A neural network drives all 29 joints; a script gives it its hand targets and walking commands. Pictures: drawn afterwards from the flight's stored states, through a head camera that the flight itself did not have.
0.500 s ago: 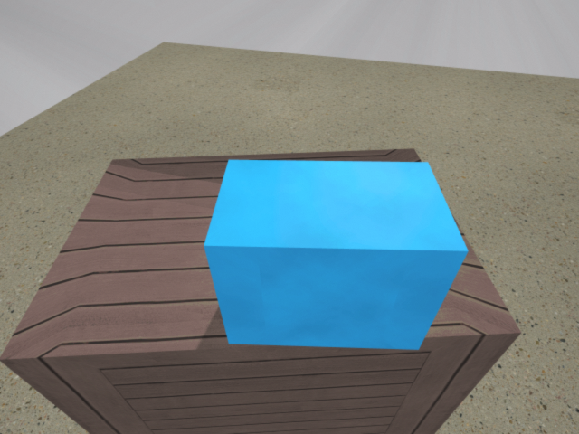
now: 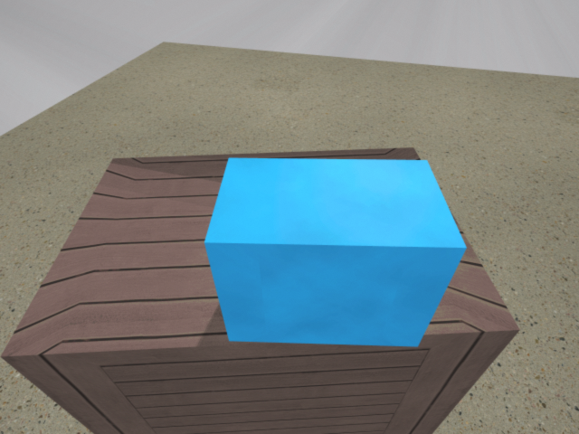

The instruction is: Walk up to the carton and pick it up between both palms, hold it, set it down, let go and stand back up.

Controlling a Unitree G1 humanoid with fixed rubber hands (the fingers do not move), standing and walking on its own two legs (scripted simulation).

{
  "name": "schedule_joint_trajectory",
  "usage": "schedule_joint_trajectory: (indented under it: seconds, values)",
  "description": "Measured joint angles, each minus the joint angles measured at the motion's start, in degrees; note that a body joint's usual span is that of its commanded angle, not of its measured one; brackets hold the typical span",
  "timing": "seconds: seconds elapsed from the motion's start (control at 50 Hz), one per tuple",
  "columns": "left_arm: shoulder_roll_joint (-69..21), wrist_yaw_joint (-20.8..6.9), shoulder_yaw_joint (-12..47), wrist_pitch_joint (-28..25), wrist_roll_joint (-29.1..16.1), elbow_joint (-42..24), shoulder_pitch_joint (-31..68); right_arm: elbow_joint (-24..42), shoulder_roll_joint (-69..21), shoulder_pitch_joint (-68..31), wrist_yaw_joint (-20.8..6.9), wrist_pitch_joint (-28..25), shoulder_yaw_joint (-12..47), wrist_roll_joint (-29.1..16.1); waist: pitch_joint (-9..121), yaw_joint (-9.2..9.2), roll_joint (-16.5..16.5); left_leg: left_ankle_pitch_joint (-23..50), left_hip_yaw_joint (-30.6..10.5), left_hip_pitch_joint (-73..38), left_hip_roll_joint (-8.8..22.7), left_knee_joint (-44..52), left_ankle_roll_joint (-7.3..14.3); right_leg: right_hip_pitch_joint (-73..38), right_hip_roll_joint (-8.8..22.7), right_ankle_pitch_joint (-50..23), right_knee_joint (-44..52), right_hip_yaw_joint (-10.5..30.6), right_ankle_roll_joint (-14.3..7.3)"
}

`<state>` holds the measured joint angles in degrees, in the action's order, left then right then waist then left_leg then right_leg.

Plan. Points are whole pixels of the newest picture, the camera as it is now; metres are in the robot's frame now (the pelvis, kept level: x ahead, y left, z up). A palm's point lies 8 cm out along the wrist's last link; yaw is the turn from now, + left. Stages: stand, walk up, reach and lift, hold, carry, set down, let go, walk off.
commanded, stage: stand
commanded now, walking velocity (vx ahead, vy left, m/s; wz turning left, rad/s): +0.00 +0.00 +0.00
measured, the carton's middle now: (324, 253) +0.40 -0.03 +0.04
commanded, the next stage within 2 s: none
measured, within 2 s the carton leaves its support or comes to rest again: neither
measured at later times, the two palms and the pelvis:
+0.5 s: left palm out of the picture +0.05 +0.27 -0.12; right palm out of the picture +0.08 -0.28 -0.11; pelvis +0.00 +0.00 +0.00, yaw +0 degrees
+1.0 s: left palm out of the picture +0.04 +0.28 -0.13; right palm out of the picture +0.08 -0.28 -0.11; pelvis +0.00 +0.00 +0.00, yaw +0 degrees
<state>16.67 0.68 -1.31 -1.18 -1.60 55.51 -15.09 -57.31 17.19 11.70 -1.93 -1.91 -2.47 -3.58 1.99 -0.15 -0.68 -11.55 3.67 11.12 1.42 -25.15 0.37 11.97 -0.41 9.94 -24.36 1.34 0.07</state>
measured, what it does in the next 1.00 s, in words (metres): stands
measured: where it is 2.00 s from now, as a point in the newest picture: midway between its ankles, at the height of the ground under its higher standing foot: outside the picture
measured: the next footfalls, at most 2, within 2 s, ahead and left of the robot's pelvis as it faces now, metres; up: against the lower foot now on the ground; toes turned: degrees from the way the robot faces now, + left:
none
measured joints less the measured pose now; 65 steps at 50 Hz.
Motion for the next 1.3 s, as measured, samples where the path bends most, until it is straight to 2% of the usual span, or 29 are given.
schedule_joint_trajectory:
  seconds: [1.3]
  values:
    - [0.01,-0.02,0.0,-0.02,0.01,1.95,0.0,-2.12,0.0,-3.15,0.27,0.24,1.04,0.01,-1.81,0.0,0.04,0.0,0.0,0.0,0.0,0.01,0.0,0.0,0.01,-0.03,0.01,0.0,0.04]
